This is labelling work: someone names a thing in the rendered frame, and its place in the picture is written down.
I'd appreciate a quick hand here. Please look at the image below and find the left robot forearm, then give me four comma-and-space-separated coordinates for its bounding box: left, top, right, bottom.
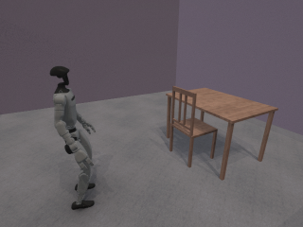
76, 111, 86, 124

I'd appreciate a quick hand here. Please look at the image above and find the robot right upper arm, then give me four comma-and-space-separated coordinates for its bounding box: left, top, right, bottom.
53, 94, 66, 129

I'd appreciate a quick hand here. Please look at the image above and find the chair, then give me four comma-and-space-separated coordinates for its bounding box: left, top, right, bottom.
169, 86, 218, 167

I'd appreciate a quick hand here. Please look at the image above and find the robot right hand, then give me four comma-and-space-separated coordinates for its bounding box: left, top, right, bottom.
74, 149, 94, 170

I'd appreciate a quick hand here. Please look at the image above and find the robot left hand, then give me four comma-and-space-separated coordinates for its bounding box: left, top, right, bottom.
82, 121, 96, 134

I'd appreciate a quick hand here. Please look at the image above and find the robot left thigh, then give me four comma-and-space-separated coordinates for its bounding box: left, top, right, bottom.
78, 129, 93, 160

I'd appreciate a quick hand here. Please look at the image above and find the table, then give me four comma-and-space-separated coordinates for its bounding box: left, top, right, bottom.
166, 88, 278, 180

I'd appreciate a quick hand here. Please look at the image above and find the right robot forearm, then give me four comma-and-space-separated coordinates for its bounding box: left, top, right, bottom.
56, 122, 80, 153

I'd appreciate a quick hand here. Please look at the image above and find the robot torso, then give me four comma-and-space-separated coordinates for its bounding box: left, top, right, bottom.
53, 90, 80, 143

